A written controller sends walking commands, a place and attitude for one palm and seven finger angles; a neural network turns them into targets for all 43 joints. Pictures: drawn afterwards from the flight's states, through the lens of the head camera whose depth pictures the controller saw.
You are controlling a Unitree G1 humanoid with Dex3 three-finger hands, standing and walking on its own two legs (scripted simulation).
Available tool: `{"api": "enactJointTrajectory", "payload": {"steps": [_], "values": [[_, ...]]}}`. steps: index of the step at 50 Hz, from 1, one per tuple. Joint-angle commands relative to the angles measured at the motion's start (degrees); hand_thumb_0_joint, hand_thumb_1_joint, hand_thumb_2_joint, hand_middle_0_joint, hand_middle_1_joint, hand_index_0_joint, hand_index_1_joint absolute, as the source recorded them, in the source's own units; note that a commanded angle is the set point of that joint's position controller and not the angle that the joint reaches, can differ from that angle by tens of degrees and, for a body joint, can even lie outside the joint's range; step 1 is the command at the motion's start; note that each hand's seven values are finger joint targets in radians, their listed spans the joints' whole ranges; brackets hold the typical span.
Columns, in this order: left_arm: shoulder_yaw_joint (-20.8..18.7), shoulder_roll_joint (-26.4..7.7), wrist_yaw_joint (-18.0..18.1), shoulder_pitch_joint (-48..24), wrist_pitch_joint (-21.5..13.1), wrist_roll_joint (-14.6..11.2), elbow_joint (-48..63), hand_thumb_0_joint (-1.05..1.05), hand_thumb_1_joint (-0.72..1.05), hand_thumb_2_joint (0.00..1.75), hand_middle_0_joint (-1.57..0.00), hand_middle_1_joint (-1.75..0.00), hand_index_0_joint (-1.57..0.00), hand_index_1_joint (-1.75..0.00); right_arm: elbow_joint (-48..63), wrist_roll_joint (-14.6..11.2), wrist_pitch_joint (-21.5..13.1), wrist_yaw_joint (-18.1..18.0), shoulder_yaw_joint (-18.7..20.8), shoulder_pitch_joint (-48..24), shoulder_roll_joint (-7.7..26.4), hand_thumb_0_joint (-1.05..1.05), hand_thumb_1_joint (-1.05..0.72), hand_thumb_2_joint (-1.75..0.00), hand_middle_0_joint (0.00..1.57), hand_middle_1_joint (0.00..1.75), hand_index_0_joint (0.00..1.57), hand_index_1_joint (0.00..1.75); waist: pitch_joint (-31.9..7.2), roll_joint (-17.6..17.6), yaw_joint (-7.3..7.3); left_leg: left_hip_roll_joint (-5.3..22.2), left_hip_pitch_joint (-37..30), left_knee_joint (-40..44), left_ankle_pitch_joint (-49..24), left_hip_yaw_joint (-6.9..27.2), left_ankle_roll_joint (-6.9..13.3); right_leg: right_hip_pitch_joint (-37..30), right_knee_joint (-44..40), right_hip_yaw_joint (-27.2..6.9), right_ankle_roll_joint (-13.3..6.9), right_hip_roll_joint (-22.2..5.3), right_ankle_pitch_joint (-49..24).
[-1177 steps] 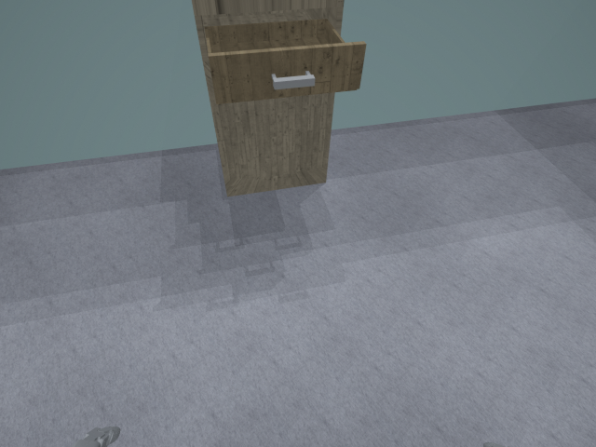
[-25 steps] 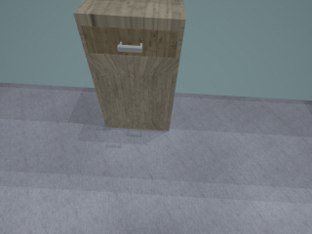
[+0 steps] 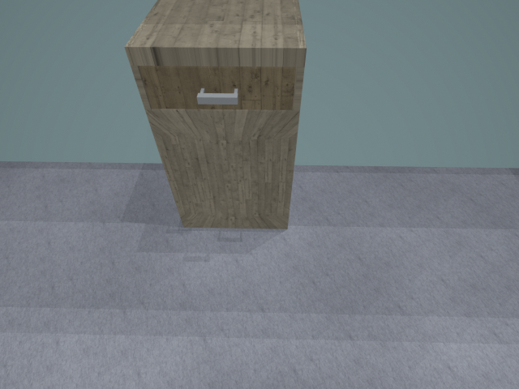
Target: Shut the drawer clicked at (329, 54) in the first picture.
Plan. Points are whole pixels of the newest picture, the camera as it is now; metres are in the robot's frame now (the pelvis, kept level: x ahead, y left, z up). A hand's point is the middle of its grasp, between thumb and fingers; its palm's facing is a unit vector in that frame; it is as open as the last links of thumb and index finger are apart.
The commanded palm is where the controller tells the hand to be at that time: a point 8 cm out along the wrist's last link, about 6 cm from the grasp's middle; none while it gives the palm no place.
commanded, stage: let the arm hang, fingers relaxed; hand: left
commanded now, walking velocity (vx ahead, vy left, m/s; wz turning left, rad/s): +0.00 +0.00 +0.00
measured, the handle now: (218, 95) +0.90 +0.17 -0.04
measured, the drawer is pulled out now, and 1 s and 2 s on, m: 0.00 0.00 0.00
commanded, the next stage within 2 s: look to check the result in 0.14 s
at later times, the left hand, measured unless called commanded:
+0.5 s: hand out of the picture +0.09 +0.22 -0.16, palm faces -0.02 -0.95 -0.31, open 7.3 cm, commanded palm none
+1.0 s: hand out of the picture +0.11 +0.23 -0.16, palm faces -0.04 -0.95 -0.32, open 7.3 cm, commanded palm none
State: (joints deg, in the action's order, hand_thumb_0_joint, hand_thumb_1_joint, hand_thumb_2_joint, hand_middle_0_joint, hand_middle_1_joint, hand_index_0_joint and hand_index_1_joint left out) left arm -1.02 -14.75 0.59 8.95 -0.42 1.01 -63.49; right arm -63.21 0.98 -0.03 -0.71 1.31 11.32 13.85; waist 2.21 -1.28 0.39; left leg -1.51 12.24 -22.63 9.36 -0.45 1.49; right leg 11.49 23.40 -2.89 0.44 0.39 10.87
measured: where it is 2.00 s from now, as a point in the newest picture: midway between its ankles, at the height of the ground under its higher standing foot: outside the picture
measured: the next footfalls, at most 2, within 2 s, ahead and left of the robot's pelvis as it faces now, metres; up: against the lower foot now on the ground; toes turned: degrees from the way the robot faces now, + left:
none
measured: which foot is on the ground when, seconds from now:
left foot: down 0.00-1.00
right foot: down 0.00-1.00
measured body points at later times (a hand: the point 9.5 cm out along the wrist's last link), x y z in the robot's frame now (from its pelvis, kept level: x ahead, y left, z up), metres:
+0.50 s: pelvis +0.02 -0.01 +0.00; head +0.04 -0.01 +0.45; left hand +0.09 +0.27 -0.14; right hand +0.08 -0.29 -0.14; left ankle +0.03 +0.10 -0.74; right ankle +0.02 -0.13 -0.74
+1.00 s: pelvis +0.03 -0.01 +0.00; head +0.05 -0.01 +0.45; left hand +0.12 +0.28 -0.13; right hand +0.09 -0.30 -0.14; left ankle +0.03 +0.10 -0.74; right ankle +0.02 -0.13 -0.74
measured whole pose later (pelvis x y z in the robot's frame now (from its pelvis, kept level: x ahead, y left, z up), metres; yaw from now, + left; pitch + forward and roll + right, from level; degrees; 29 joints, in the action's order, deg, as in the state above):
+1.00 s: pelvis +0.03 -0.01 +0.00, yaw -1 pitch -1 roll +0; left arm -1.0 -17.4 0.4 6.0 -0.9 0.8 -64.6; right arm -64.5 0.8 -0.2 -0.8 1.1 6.9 17.7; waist 2.9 -0.4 0.8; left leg -0.3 7.4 -18.7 10.3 -1.0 0.6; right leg 6.7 18.8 -3.6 -0.4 1.4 11.0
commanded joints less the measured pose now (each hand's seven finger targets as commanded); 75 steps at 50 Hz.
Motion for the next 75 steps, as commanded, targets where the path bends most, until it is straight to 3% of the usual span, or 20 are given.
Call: {"api": "enactJointTrajectory", "payload": {"steps": [1,13,22,24,32,39,44,58,67,75], "values": [[-1.7,-10.0,0.6,0.0,-1.0,-0.3,1.9,0.0,0.9,0.9,-0.2,-0.3,-0.2,-0.3,2.1,0.0,-1.2,-0.5,1.8,0.0,9.9,0.0,-0.9,-0.9,0.2,0.3,0.2,0.3,-1.7,0.9,0.01,7.5,-2.9,5.2,0.0,7.4,1.2,1.1,-4.8,-4.7,-3.2,-5.1,-0.5],[-1.8,-11.2,0.7,-1.7,-1.4,-0.3,1.5,0.0,0.9,0.9,-0.2,-0.3,-0.2,-0.3,2.0,-0.1,-1.2,-0.6,1.8,-2.7,11.2,0.0,-0.9,-0.9,0.2,0.3,0.2,0.3,-4.0,0.8,0.29,7.5,-6.4,3.9,-6.2,5.9,0.8,-1.2,-5.5,-5.5,-3.1,-5.7,-7.3],[-1.8,-12.0,0.6,-2.7,-1.4,-0.5,1.2,0.0,0.9,0.9,-0.2,-0.3,-0.2,-0.3,1.8,-0.1,-1.2,-0.6,1.7,-4.0,12.2,0.0,-0.9,-0.9,0.2,0.3,0.2,0.3,-4.1,0.2,0.26,7.8,-7.3,4.6,-7.0,5.6,0.5,-2.2,-6.1,-5.5,-3.0,-5.8,-8.6],[-1.9,-12.3,0.7,-2.9,-1.4,-0.4,1.3,0.0,0.9,0.9,-0.2,-0.3,-0.2,-0.3,1.8,-0.1,-1.3,-0.6,1.6,-4.0,12.3,0.0,-0.9,-0.9,0.2,0.3,0.2,0.3,-4.4,1.3,0.35,7.9,-7.9,4.4,-8.7,5.7,0.5,-2.7,-5.9,-5.3,-3.0,-6.0,-10.4],[-1.9,-13.0,0.6,-3.7,-1.4,-0.5,1.5,0.0,0.9,0.9,-0.2,-0.3,-0.2,-0.3,1.6,-0.1,-1.1,-0.5,1.7,-4.8,13.2,0.0,-0.9,-0.9,0.2,0.3,0.2,0.3,-2.7,1.2,0.37,7.9,-7.4,5.4,-6.0,5.5,0.3,-2.2,-7.1,-5.6,-2.9,-5.8,-8.0],[-2.0,-13.6,0.6,-3.9,-1.6,-0.4,1.8,0.0,0.9,0.9,-0.2,-0.3,-0.2,-0.3,1.7,-0.1,-1.3,-0.5,1.8,-5.0,13.8,0.0,-0.9,-0.9,0.2,0.3,0.2,0.3,-4.9,1.6,0.47,8.1,-8.6,5.3,-7.4,5.5,0.4,-3.5,-7.0,-5.7,-3.0,-6.0,-9.7],[-2.0,-13.8,0.5,-4.2,-1.5,-0.4,1.8,0.0,0.9,0.9,-0.2,-0.3,-0.2,-0.3,1.7,-0.1,-1.3,-0.5,1.8,-5.5,14.2,0.0,-0.9,-0.9,0.2,0.3,0.2,0.3,-3.3,1.1,0.43,8.3,-8.3,5.8,-7.2,5.3,0.3,-2.8,-7.2,-5.6,-2.8,-5.9,-9.2],[-2.0,-14.6,0.5,-4.0,-1.7,-0.5,2.0,0.0,0.9,0.9,-0.2,-0.3,-0.2,-0.3,1.9,-0.2,-1.6,-0.5,1.7,-5.7,15.2,0.0,-0.9,-0.9,0.2,0.3,0.2,0.3,-5.0,1.0,0.33,8.4,-9.7,5.8,-9.1,5.3,0.3,-3.8,-7.3,-5.8,-2.9,-6.1,-10.8],[-1.9,-14.9,0.4,-4.6,-1.5,-0.5,1.9,0.0,0.9,0.9,-0.2,-0.3,-0.2,-0.3,1.7,-0.1,-1.5,-0.5,1.7,-6.2,15.6,0.0,-0.9,-0.9,0.2,0.3,0.2,0.3,-3.5,1.0,0.4,8.5,-9.1,6.8,-6.6,5.5,0.3,-3.0,-7.9,-5.7,-2.7,-6.1,-8.2],[-1.9,-15.3,0.4,-4.5,-1.7,-0.5,1.9,0.0,0.9,0.9,-0.2,-0.3,-0.2,-0.3,1.7,-0.2,-1.6,-0.5,1.8,-6.2,15.8,0.0,-0.9,-0.9,0.2,0.3,0.2,0.3,-4.6,1.5,0.5,8.5,-10.0,6.2,-8.7,5.2,0.3,-3.6,-7.5,-5.7,-2.7,-6.2,-11.2]]}}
